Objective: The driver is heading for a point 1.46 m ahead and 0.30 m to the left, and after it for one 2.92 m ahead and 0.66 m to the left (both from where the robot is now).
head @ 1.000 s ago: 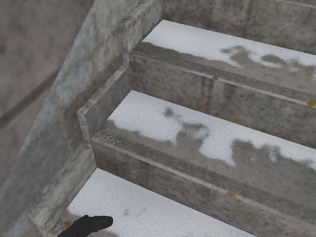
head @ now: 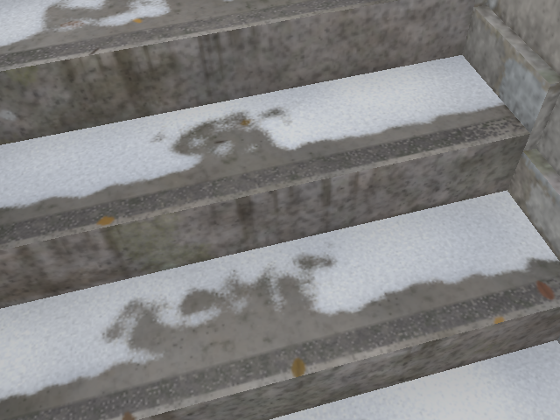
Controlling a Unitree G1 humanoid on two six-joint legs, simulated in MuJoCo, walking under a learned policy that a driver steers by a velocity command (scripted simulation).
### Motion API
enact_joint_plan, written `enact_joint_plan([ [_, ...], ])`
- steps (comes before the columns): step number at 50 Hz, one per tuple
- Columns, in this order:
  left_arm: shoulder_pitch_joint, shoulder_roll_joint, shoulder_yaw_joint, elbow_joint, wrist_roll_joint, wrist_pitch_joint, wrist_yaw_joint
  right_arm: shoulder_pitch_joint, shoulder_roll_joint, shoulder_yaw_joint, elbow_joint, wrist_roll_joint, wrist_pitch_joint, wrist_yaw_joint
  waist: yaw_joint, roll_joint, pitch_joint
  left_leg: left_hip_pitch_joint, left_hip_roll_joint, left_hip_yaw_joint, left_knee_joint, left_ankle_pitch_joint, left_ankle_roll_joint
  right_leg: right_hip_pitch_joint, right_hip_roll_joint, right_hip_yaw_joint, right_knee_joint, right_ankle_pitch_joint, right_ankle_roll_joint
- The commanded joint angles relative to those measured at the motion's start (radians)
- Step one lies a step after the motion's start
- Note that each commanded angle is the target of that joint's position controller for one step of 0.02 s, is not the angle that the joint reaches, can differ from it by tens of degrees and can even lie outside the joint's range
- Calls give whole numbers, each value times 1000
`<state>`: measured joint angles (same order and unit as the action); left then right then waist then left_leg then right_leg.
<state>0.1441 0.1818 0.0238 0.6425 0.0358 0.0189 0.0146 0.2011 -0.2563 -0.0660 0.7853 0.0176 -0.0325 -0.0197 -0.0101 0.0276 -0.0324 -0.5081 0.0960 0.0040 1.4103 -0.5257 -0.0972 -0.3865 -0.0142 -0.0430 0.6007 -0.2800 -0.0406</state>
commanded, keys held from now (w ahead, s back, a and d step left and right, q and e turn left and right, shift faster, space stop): no key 1.00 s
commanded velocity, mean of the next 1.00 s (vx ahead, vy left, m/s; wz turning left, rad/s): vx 0.01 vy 0.00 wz -0.06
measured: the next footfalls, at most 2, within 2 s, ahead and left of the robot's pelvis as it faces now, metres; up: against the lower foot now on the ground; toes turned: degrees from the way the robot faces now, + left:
left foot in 0.44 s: +0.06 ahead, +0.24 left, +0.16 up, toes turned +6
right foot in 0.80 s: +0.02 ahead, +0.00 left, +0.00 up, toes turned -1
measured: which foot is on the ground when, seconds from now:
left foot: up 0.00-0.42, down 0.44-0.74, up 0.76-1.00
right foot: down 0.00-0.56, up 0.58-0.78, down 0.80-1.00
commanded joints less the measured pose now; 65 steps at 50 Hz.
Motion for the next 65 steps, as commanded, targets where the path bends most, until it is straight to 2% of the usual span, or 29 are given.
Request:
enact_joint_plan([
  [1,14,93,28,-15,-32,2,13,-12,27,16,-50,-14,1,-4,3,-99,-97,-266,-25,-65,333,26,3,295,-263,273,-154,826,-219],
  [5,88,94,23,50,2,-24,25,6,59,31,-77,-8,18,-19,17,-106,-94,-317,-80,-72,558,59,10,303,-280,281,-222,738,-246],
  [17,230,114,30,203,-28,-35,86,-90,124,64,-113,-8,51,-30,69,-140,11,-658,-21,-178,621,-30,-15,437,-326,247,-311,423,-208],
  [20,129,96,19,194,-18,-23,83,-76,167,84,-131,-25,50,-24,9,-142,-14,-428,70,-153,333,96,-3,226,-278,158,-328,341,-168],
  [23,81,195,53,139,-49,16,79,-101,179,97,-168,-50,49,-30,-15,-159,-17,-132,42,16,-116,-103,7,40,-240,153,-380,238,-151],
  [26,248,152,62,123,-76,74,73,-38,1,30,-130,-10,10,-25,19,68,-169,272,-16,-2,-542,316,63,162,-91,38,-96,625,-4],
  [27,184,169,63,108,-72,70,64,81,-1,11,-75,-11,14,-33,-55,105,-201,313,-8,-74,-603,341,111,87,-81,28,-29,594,9],
  [28,156,127,61,65,-64,70,49,144,-76,-20,-44,-26,18,-33,-47,379,-208,362,118,-316,-638,645,213,-67,26,-28,213,400,62],
  [29,163,87,55,102,-85,67,43,149,-63,-6,-40,-86,8,-23,-36,455,-196,229,223,-431,-689,867,286,-104,130,41,703,-159,117],
  [30,176,63,47,93,-96,56,32,67,6,16,-85,-84,-4,-11,-3,314,-151,153,189,-290,-582,874,242,-185,137,160,926,-297,116],
  [32,349,49,36,128,-37,63,54,-169,55,22,-139,-70,-28,-6,166,142,-26,-155,125,-129,-372,677,141,-111,131,44,949,-182,86],
  [34,409,64,24,139,-12,76,47,-307,54,38,-166,-21,-31,-25,232,81,81,-262,130,-122,-397,509,120,-5,40,0,481,-63,39],
  [36,438,14,19,158,0,73,32,-358,58,42,-237,21,-21,-56,221,94,79,-158,124,-125,-171,677,148,65,-51,45,-126,96,-43],
  [37,407,13,23,175,1,77,29,-281,64,41,-233,21,-7,-68,162,55,9,-191,104,-113,-73,533,156,236,-61,-4,-269,495,-83],
  [38,311,-17,9,181,-13,84,16,-201,110,54,-234,20,9,-64,97,-66,15,-270,21,-82,87,40,171,306,-86,40,-357,663,-110],
  [40,186,-100,-65,116,25,46,3,-169,295,106,-247,48,17,-23,28,-131,12,-299,-102,-109,622,29,125,171,-109,123,-275,700,-111],
  [41,203,-14,-51,134,24,37,-2,-35,287,102,-199,31,0,2,-39,-162,-21,-419,-149,-163,742,1,102,273,-139,158,-97,1170,-99],
  [42,286,121,-9,140,21,38,-1,125,216,89,-135,-3,-10,7,-65,-89,-112,-397,-126,-187,740,16,60,324,-205,224,-74,1152,-141],
  [43,289,159,7,135,-9,44,-5,97,153,82,-145,-23,-12,6,-49,-81,-122,-434,-100,-176,682,10,22,375,-230,261,-113,1028,-196],
  [45,120,139,0,91,-6,20,23,-121,110,84,-203,-5,21,-18,-39,-110,-1,-439,-4,-192,452,166,-37,278,-323,407,-234,733,-285],
  [47,148,46,-24,93,8,3,52,-198,76,64,-177,-16,47,-37,11,-75,27,-317,26,-160,208,293,-57,260,-278,372,-246,729,-247],
  [49,167,52,-14,91,-7,8,71,-187,114,69,-145,-34,59,-36,23,-170,14,-116,26,-69,-145,274,-47,246,-194,266,-277,666,-177],
  [52,241,77,12,100,-18,44,76,-211,91,52,-101,-10,48,-32,71,-261,0,100,-77,39,-579,13,-24,329,-163,207,-260,888,-156],
  [55,228,93,28,82,-65,46,65,-54,27,23,36,-14,11,-8,67,-202,-28,215,-61,-24,-1180,457,58,598,-149,206,-139,1082,-58],
  [57,390,71,36,130,-21,34,34,44,-4,15,107,-26,6,-1,108,77,-119,611,86,-149,-981,1319,137,312,-99,185,-133,433,-27],
  [58,437,3,23,161,-17,31,16,-4,44,24,117,-19,13,-1,128,173,-105,623,119,-133,-932,1407,190,226,-70,170,-202,117,-4],
  [61,200,29,22,127,-29,19,15,6,29,10,138,-30,17,-20,35,13,-11,518,50,-92,-1013,989,171,190,-56,132,-252,242,10],
  [63,194,29,15,131,-24,15,7,19,9,8,156,-55,20,-23,34,17,-39,501,36,-71,-1014,905,175,219,-65,130,-234,223,14],
  [65,184,21,10,136,-31,10,-9,32,24,21,183,-44,41,-37,28,7,8,451,25,-56,-1035,780,168,202,-64,126,-247,176,13],
])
